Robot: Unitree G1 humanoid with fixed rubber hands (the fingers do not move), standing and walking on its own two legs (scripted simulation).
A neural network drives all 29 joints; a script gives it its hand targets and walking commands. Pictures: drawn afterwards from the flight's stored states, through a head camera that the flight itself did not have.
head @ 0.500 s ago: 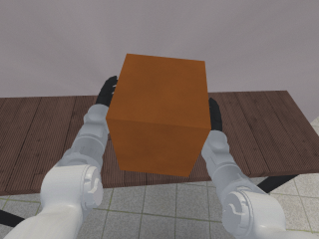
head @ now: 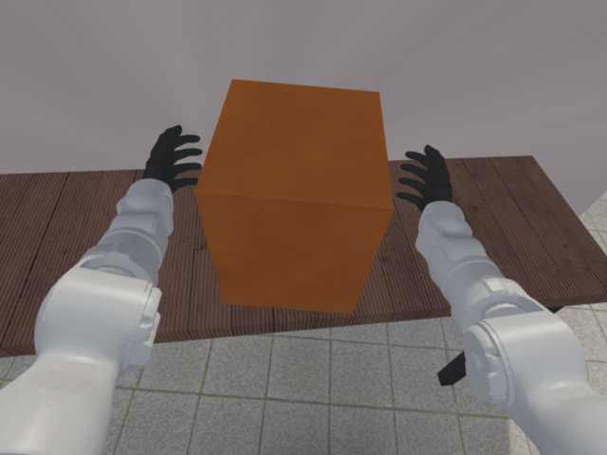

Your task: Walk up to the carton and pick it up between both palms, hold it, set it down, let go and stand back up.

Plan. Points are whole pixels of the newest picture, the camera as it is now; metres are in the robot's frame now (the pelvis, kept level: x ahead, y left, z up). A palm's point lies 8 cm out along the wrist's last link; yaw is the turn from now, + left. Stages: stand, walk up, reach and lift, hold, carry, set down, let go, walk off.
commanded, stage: set down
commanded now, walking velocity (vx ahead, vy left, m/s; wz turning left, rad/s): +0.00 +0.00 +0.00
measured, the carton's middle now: (296, 204) +0.45 -0.03 +0.07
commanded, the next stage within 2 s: none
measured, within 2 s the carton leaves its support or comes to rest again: neither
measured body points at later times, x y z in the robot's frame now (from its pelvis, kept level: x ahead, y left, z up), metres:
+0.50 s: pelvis -0.01 -0.03 +0.02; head +0.01 +0.01 +0.47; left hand +0.49 +0.14 +0.21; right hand +0.40 -0.26 +0.18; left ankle +0.00 +0.07 -0.72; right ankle +0.03 -0.14 -0.72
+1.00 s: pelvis -0.02 -0.01 +0.02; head -0.01 +0.01 +0.47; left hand +0.41 +0.18 +0.12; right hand +0.33 -0.22 +0.12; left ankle +0.00 +0.07 -0.72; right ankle +0.03 -0.14 -0.72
